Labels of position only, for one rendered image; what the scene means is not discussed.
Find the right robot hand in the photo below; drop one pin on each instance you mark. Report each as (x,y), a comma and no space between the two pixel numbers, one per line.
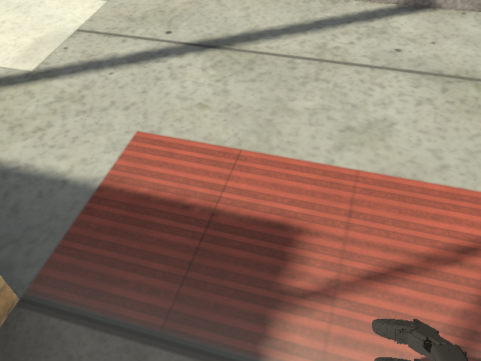
(420,337)

